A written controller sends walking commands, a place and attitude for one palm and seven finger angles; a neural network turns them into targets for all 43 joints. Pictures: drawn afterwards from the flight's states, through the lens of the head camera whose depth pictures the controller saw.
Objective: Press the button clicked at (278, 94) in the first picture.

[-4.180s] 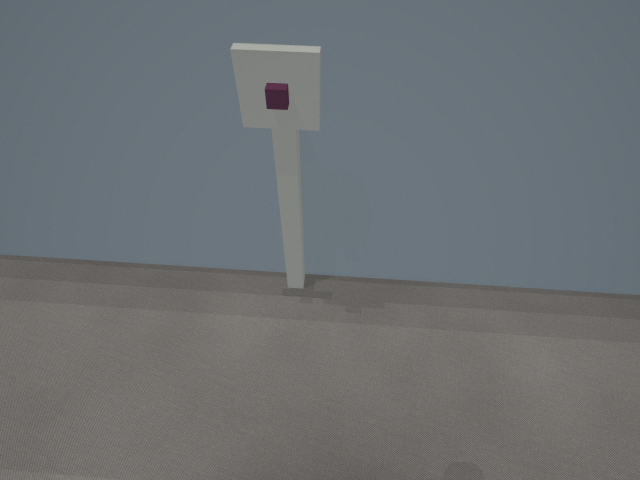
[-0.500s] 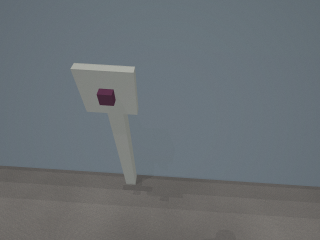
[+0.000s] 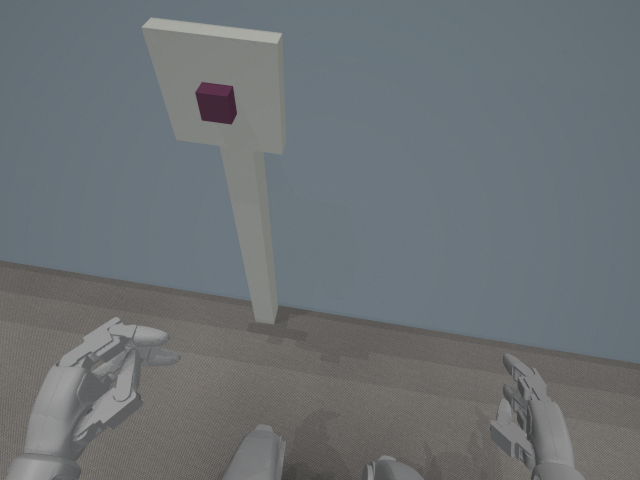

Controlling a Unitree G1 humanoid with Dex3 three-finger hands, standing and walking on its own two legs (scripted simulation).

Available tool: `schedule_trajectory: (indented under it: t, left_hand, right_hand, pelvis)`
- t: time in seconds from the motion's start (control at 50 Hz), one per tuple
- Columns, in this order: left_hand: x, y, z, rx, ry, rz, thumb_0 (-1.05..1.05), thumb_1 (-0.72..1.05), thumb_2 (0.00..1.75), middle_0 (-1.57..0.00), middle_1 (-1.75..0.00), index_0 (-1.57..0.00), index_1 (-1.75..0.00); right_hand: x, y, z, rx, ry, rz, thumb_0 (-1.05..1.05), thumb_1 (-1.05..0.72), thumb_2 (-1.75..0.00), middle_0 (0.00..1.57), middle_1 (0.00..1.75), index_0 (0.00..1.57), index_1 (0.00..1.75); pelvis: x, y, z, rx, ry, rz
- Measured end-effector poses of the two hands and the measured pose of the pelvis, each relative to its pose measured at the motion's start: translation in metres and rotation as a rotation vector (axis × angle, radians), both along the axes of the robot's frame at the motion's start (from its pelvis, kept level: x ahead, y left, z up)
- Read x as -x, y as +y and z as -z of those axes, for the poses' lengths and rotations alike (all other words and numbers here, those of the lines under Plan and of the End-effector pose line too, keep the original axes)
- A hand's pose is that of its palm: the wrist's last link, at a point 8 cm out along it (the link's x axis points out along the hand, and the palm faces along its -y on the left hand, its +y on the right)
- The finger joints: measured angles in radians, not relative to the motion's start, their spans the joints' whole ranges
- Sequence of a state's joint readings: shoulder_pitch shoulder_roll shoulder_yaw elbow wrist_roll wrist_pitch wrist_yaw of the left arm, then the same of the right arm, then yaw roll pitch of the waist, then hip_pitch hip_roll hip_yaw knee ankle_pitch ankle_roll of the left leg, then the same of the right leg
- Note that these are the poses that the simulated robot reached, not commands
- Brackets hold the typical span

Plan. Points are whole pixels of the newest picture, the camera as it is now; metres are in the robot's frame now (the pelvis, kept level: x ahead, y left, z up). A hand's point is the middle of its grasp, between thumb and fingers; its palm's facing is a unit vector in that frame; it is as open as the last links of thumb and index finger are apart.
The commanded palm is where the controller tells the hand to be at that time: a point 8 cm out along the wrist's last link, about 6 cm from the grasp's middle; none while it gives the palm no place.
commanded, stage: raise the hand and make a fist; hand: left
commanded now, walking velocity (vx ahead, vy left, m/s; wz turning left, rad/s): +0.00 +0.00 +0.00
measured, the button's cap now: (217, 102) +0.58 +0.22 +0.14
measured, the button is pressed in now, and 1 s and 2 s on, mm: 0 0 0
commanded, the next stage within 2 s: aim a knuckle at the button in 1.46 s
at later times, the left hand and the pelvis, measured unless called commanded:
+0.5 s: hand (127, 345) +0.23 +0.23 +0.08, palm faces -0.04 -1.00 -0.04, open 3.1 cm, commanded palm +0.20 +0.29 +0.10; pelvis +0.02 +0.04 +0.03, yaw -1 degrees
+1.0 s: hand (112, 305) +0.25 +0.24 +0.12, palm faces -0.04 -1.00 -0.06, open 3.1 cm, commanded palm +0.23 +0.30 +0.13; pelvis +0.03 +0.04 +0.05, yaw +0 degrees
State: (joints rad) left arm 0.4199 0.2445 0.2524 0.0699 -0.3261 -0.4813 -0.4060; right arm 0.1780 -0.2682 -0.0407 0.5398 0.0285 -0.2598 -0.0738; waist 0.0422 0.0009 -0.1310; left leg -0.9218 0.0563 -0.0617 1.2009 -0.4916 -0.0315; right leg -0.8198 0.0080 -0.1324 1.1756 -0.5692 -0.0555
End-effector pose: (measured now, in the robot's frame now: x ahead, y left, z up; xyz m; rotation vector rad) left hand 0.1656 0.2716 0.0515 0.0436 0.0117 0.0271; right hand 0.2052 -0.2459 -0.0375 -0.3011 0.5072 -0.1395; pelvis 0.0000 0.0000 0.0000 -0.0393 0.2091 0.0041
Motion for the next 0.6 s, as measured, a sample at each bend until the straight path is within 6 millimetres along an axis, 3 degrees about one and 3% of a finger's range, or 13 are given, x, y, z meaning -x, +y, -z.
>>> schedule_trajectory:
  t: [0.16,0.3,0.4,0.6]
  left_hand:
    - [-0.043,-0.004,-0.017,0.010,0.069,0.109,0.02,0.90,0.90,-0.93,-1.09,-0.93,-1.10]
    - [-0.045,0.008,-0.030,-0.004,0.075,0.059,0.02,0.90,0.90,-1.12,-1.30,-1.12,-1.31]
    - [-0.042,0.013,-0.030,-0.005,0.059,0.058,0.02,0.90,0.90,-1.22,-1.41,-1.22,-1.42]
    - [-0.049,0.020,-0.044,0.000,0.021,0.058,0.02,0.90,0.90,-1.29,-1.48,-1.29,-1.49]
  right_hand:
    - [0.046,0.028,0.019,-0.106,0.146,0.072,0.01,-0.90,-0.90,0.20,0.30,0.20,0.30]
    - [0.067,0.033,0.016,-0.111,0.203,0.112,0.01,-0.90,-0.90,0.20,0.30,0.20,0.30]
    - [0.059,0.032,0.010,-0.071,0.194,0.095,0.01,-0.90,-0.90,0.20,0.30,0.20,0.30]
    - [0.017,0.049,-0.017,-0.054,0.088,0.039,0.01,-0.90,-0.90,0.20,0.30,0.20,0.30]
  pelvis:
    - [-0.003,0.009,-0.015,0.003,-0.001,0.013]
    - [-0.011,0.023,-0.026,-0.004,0.005,0.028]
    - [-0.014,0.033,-0.026,0.002,0.006,0.022]
    - [-0.020,0.043,-0.032,0.013,-0.016,0.012]
